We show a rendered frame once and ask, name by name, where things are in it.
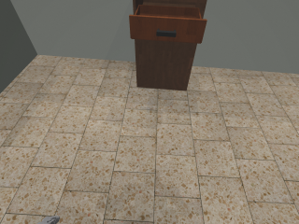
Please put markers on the handle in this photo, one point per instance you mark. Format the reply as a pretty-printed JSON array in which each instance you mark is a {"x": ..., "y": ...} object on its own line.
[{"x": 166, "y": 33}]

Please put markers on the drawer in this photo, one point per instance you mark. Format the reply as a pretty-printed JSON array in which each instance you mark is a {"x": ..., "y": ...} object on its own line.
[{"x": 187, "y": 21}]

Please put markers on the cabinet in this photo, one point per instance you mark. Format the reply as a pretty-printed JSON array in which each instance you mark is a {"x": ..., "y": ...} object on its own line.
[{"x": 165, "y": 65}]

